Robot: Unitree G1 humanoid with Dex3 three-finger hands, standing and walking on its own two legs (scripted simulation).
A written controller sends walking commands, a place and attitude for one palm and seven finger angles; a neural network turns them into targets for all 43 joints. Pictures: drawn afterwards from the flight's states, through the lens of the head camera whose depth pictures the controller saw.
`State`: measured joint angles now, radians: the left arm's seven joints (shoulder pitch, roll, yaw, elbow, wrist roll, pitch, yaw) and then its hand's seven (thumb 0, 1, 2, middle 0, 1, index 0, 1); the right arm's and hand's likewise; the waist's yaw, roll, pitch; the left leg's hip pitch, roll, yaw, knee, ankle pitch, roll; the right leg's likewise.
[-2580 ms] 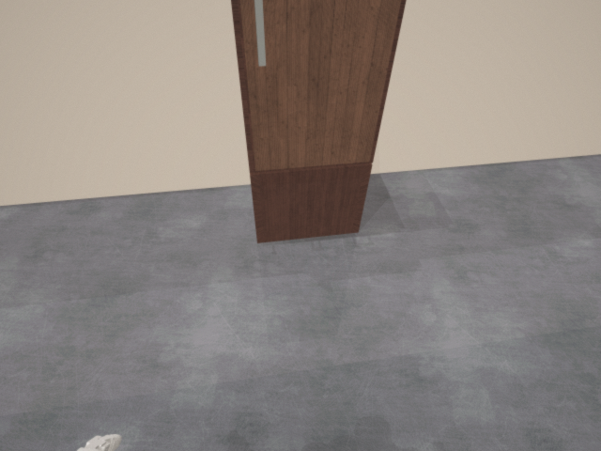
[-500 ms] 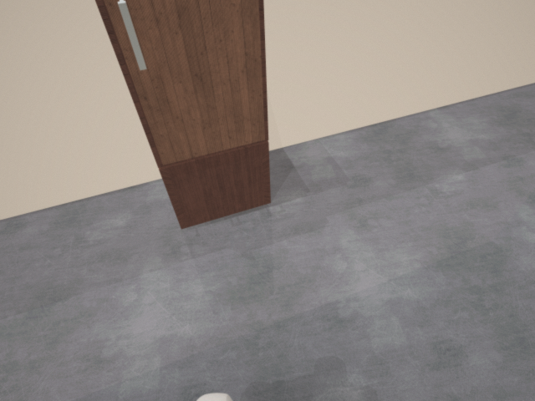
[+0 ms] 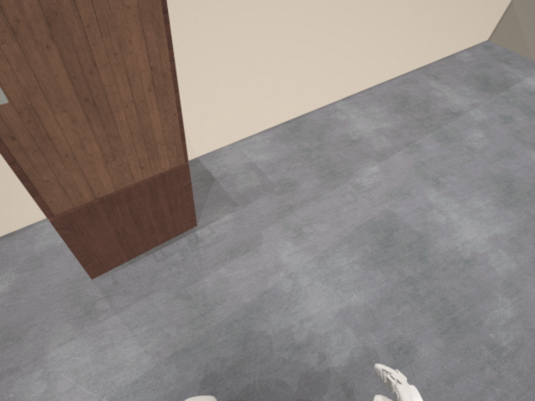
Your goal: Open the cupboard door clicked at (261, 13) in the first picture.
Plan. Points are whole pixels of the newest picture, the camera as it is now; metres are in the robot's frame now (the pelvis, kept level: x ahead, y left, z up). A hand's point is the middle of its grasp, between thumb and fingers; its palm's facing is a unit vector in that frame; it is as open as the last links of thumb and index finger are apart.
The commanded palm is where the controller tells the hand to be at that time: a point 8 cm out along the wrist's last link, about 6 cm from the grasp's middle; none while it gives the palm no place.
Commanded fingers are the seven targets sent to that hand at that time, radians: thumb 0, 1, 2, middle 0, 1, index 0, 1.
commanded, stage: walk to a spot facing it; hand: left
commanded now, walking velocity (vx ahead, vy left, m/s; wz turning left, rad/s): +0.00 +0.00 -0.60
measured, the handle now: out of the picture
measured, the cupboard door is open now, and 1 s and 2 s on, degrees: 0 0 0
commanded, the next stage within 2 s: turn to face it in 0.56 s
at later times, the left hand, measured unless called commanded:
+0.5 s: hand (216, 306) +0.30 +0.13 -0.16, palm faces -0.34 -0.92 -0.22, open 7.4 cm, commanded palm none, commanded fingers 0.00 0.90 0.90 -0.20 -0.30 -0.20 -0.30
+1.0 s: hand (186, 311) +0.29 +0.18 -0.16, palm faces -0.28 -0.94 -0.17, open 7.4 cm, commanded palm none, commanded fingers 0.00 0.90 0.90 -0.20 -0.30 -0.20 -0.30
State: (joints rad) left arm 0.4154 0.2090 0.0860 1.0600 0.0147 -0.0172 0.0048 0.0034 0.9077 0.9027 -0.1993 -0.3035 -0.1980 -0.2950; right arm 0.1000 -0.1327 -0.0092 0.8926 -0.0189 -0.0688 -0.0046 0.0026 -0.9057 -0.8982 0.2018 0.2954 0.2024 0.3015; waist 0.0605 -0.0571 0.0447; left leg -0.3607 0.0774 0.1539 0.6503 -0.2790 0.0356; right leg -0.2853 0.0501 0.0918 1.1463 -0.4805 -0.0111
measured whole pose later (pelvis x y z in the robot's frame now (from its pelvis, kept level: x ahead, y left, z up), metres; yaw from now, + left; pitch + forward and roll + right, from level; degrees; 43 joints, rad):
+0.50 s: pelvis +0.11 +0.00 -0.01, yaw -18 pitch +0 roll +0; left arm 0.09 0.19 0.07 0.87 0.03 0.01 -0.02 0.00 0.91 0.90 -0.20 -0.30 -0.19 -0.29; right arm 0.37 -0.18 -0.05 1.01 -0.02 0.02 -0.01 0.00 -0.91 -0.90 0.20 0.30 0.20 0.30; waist -0.06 0.01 0.11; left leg -0.21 0.19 0.36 0.88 -0.52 -0.04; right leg -0.40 -0.01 -0.12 0.70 -0.29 -0.06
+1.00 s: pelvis +0.16 +0.03 +0.01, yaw -21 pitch -1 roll -2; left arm 0.22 0.21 0.06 0.99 0.02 0.04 0.02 0.00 0.91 0.90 -0.20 -0.30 -0.20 -0.29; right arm 0.24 -0.14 -0.02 0.99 -0.02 0.02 -0.02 0.00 -0.92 -0.90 0.20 0.30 0.20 0.30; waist 0.01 -0.05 -0.01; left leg -0.26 0.02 0.02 0.54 -0.27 0.03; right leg -0.35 -0.01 -0.03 0.83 -0.43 0.03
